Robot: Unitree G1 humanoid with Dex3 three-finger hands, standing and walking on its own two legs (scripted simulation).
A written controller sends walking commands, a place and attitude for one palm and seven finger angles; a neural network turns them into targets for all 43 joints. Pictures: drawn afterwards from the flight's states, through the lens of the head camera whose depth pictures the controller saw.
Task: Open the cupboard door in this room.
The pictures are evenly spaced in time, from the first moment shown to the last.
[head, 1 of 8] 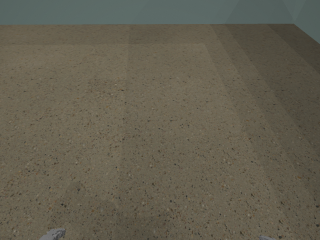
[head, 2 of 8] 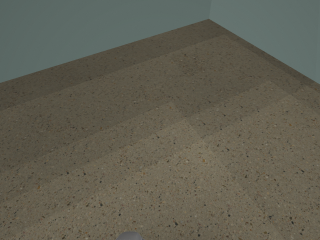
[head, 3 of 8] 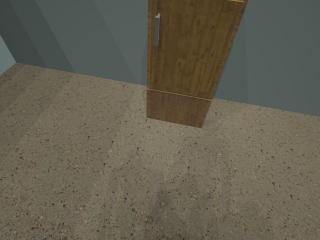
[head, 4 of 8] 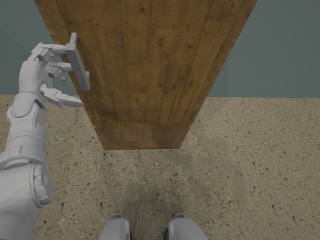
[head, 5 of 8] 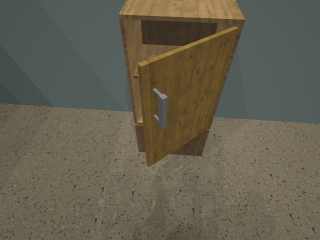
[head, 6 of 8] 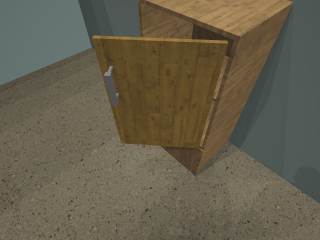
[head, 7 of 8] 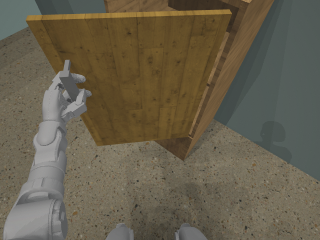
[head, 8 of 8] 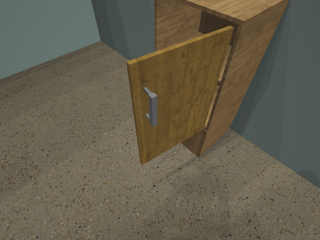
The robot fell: no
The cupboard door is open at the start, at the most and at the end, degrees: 0 81 81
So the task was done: yes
